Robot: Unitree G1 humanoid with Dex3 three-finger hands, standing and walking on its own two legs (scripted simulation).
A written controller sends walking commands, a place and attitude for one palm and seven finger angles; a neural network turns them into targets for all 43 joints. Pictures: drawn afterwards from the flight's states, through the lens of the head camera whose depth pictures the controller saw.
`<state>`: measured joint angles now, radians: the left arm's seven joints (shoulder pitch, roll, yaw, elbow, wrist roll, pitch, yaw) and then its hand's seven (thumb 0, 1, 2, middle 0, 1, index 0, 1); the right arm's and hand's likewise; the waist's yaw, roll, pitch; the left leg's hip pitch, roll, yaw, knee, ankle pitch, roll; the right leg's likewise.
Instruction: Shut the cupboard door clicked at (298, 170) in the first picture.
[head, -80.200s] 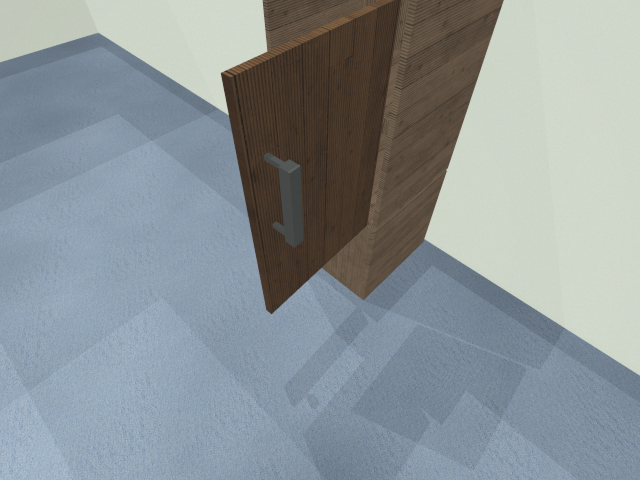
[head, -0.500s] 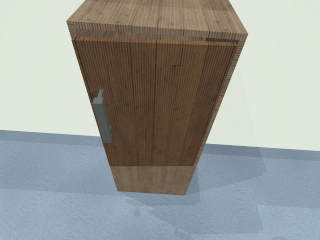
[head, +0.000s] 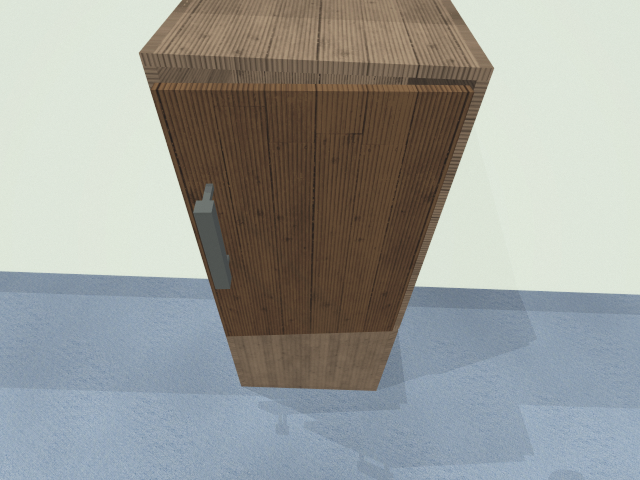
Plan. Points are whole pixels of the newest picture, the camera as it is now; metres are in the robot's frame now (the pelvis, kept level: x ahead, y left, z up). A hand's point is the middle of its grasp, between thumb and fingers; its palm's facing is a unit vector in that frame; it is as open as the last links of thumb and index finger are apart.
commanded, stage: come to a stop and stand still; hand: left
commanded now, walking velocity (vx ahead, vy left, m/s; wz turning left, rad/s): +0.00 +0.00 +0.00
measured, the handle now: (216, 238) +0.45 +0.19 +0.03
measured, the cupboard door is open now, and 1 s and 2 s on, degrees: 4 4 4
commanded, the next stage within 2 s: look again from close up in 0.34 s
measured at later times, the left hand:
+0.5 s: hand out of the picture -0.04 +0.17 -0.16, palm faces +0.01 -0.98 -0.19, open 7.4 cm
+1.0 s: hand out of the picture +0.03 +0.15 -0.17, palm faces +0.01 -0.98 -0.19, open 7.3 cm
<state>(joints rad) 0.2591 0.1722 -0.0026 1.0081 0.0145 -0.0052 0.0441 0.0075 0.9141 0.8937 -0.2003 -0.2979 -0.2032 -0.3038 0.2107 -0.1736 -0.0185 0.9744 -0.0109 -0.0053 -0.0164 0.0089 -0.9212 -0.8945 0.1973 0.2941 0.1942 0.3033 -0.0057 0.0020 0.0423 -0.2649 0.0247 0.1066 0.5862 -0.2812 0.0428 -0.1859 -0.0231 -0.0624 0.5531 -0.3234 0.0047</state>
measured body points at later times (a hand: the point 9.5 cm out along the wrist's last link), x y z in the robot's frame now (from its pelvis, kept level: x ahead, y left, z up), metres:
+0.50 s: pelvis -0.01 +0.00 +0.01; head +0.02 +0.00 +0.46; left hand -0.04 +0.23 -0.15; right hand +0.00 -0.22 -0.15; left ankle +0.03 +0.09 -0.73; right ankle -0.01 -0.12 -0.73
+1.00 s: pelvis +0.02 -0.02 +0.01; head +0.03 -0.02 +0.46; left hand +0.03 +0.20 -0.15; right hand +0.03 -0.24 -0.15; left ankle +0.03 +0.09 -0.73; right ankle -0.01 -0.12 -0.73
